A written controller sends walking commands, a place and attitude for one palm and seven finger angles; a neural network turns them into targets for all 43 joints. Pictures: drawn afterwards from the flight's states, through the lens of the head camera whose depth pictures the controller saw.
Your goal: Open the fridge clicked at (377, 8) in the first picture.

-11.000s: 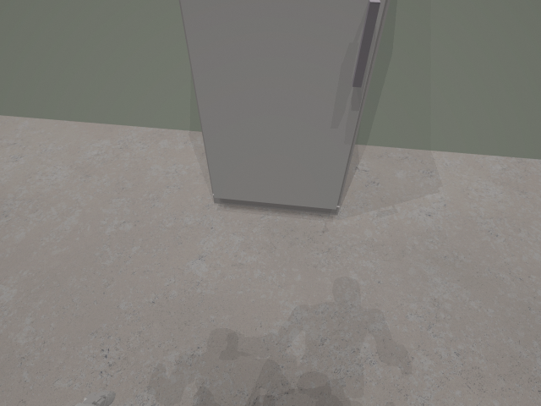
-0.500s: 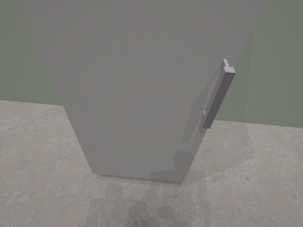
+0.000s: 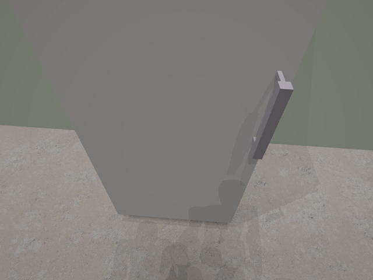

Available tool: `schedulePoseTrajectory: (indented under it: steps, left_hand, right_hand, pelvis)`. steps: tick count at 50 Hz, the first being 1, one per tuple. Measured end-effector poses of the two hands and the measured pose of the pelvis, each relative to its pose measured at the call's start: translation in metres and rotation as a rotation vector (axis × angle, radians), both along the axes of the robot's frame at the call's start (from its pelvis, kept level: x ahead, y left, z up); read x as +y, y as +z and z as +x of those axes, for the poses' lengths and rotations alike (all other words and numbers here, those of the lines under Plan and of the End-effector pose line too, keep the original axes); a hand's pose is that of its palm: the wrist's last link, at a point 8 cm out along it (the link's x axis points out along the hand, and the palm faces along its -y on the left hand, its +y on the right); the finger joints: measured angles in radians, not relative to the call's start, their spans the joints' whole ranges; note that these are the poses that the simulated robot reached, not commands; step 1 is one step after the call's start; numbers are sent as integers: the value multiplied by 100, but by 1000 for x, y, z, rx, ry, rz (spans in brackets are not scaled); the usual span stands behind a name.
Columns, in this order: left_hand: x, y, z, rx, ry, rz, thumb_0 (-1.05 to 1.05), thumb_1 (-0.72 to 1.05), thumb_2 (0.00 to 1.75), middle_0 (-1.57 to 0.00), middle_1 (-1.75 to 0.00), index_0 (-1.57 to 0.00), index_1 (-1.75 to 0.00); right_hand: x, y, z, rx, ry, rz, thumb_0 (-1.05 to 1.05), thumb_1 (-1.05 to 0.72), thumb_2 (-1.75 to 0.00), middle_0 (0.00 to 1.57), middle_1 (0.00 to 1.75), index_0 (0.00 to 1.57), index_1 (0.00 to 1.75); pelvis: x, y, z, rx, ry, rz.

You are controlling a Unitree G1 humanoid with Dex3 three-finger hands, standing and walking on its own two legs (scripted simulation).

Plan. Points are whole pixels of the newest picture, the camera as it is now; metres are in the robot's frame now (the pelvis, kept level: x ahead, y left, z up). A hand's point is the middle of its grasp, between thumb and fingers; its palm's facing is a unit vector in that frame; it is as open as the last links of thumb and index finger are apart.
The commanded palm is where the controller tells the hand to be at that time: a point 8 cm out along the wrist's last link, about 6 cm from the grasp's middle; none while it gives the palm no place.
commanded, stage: look again from close up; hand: right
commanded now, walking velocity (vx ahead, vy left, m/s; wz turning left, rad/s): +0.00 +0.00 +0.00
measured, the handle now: (267, 119) +0.48 -0.17 +0.09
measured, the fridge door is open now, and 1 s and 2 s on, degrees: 0 0 0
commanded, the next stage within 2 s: raise the hand to about handle height in 0.66 s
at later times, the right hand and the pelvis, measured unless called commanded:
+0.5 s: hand out of the picture +0.00 -0.16 -0.18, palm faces +0.02 +0.98 -0.19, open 7.4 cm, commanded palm none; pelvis +0.00 +0.01 +0.00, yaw +0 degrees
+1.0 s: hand (277, 249) +0.19 -0.16 +0.00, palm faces +0.17 +0.98 -0.04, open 7.6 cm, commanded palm +0.11 -0.22 -0.04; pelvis -0.03 +0.02 -0.03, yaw -3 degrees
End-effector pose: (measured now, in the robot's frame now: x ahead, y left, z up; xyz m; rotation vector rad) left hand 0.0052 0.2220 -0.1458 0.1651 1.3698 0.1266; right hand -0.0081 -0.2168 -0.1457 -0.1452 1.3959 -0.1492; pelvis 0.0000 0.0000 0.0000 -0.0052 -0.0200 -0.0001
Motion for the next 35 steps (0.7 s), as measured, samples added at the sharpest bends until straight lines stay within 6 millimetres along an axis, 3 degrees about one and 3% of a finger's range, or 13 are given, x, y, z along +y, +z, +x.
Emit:
schedulePoseTrajectory:
  steps: [35]
  left_hand:
    - [5, 0, -14, 30, 17, -14, 1, 91, 89, -19, -30, -19, -30]
  right_hand:
    - [12, 1, -1, -4, -2, 1, 1, -91, -90, 19, 30, 20, 30]
  pelvis:
    - [12, 2, -2, 0, 4, -2]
